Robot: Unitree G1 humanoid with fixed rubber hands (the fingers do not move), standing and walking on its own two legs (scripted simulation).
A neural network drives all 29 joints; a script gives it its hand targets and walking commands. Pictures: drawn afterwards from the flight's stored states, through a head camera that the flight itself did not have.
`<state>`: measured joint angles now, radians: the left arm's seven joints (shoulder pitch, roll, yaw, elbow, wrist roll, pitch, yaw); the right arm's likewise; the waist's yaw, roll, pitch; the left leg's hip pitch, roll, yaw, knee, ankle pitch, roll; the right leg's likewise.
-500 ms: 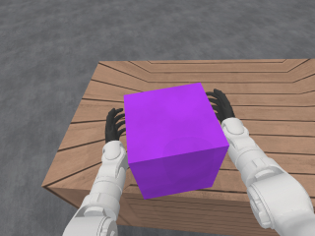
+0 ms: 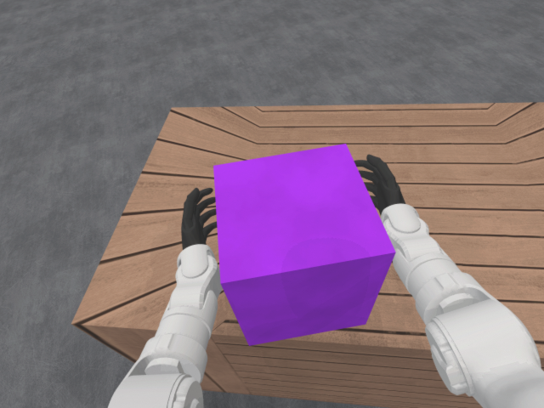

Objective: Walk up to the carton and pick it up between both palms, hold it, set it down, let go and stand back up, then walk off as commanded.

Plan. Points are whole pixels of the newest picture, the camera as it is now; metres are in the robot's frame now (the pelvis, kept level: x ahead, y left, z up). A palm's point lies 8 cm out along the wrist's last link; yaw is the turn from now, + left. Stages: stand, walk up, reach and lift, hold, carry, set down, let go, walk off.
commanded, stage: reach and lift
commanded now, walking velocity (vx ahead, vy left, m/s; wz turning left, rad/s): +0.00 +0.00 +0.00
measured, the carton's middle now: (294, 250) +0.37 +0.03 -0.01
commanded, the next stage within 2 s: none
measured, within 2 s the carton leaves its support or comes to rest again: leaves its support in 0.64 s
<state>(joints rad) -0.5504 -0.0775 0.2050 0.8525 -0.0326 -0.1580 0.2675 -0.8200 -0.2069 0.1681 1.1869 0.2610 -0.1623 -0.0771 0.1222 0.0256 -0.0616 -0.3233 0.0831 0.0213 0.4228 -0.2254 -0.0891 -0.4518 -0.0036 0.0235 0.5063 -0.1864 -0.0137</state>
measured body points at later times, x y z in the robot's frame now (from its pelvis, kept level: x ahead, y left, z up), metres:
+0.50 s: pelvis +0.00 +0.00 +0.00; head +0.04 -0.02 +0.45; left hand +0.36 +0.19 +0.04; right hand +0.44 -0.11 +0.06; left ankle -0.02 +0.18 -0.74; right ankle +0.04 -0.11 -0.74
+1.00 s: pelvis -0.02 +0.00 +0.00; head -0.02 -0.01 +0.45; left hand +0.34 +0.20 +0.08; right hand +0.41 -0.10 +0.09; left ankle -0.02 +0.18 -0.74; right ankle +0.04 -0.11 -0.74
